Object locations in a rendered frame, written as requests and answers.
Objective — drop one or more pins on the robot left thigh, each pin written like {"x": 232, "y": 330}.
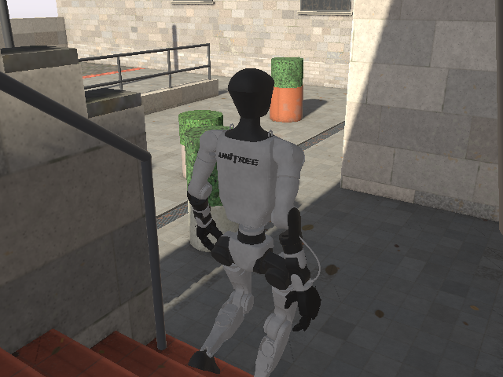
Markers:
{"x": 239, "y": 278}

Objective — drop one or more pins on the robot left upper arm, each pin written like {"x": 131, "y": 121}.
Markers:
{"x": 205, "y": 162}

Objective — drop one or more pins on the left robot forearm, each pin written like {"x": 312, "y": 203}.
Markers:
{"x": 201, "y": 210}

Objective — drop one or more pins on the right robot shin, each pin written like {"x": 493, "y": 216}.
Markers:
{"x": 270, "y": 351}

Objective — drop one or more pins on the robot right upper arm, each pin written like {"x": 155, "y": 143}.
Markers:
{"x": 290, "y": 159}

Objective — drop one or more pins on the right robot hand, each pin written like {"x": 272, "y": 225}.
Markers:
{"x": 308, "y": 302}

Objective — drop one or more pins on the left robot hand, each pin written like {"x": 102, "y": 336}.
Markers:
{"x": 203, "y": 232}

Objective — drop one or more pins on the right robot forearm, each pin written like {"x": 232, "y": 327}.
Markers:
{"x": 295, "y": 259}

